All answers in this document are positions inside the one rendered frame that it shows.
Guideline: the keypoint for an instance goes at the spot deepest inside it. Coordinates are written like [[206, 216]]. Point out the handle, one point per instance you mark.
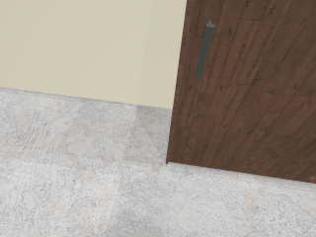
[[206, 41]]

